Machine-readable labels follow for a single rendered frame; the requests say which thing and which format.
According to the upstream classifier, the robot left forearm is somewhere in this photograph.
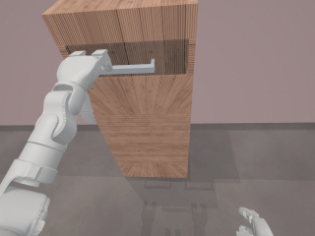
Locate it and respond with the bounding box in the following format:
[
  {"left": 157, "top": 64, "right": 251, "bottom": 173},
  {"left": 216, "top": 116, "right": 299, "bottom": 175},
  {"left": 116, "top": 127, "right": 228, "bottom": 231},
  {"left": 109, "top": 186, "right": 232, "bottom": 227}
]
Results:
[{"left": 0, "top": 81, "right": 86, "bottom": 199}]

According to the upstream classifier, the left robot hand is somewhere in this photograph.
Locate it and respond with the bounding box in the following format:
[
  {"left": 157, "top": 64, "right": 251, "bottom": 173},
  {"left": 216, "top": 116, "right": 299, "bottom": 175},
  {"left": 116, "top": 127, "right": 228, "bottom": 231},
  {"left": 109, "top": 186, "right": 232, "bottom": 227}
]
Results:
[{"left": 56, "top": 49, "right": 113, "bottom": 124}]

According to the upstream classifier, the left robot upper arm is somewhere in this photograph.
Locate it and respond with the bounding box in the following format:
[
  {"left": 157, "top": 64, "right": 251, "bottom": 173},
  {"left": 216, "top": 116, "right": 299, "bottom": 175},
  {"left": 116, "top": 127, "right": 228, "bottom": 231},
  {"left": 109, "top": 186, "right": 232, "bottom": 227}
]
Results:
[{"left": 0, "top": 186, "right": 50, "bottom": 236}]

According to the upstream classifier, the drawer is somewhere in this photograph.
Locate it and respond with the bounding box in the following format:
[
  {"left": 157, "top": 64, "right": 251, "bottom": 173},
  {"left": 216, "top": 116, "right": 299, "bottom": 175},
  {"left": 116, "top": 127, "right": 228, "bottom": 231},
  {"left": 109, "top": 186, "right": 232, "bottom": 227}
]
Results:
[{"left": 65, "top": 38, "right": 188, "bottom": 78}]

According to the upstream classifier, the right robot hand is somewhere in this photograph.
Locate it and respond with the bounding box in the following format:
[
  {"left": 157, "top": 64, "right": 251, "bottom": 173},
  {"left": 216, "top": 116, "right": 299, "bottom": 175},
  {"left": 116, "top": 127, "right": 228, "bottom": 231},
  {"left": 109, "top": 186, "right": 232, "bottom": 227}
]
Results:
[{"left": 236, "top": 206, "right": 274, "bottom": 236}]

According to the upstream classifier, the cabinet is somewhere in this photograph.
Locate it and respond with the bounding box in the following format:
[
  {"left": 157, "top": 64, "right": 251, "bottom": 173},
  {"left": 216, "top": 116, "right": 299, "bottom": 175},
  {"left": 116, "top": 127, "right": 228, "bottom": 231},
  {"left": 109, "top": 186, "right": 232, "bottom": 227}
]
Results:
[{"left": 41, "top": 0, "right": 198, "bottom": 178}]

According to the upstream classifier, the handle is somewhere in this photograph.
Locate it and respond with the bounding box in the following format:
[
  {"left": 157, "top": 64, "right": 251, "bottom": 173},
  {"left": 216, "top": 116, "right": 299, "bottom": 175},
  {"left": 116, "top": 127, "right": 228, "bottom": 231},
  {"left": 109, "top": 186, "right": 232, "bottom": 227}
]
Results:
[{"left": 100, "top": 58, "right": 156, "bottom": 75}]

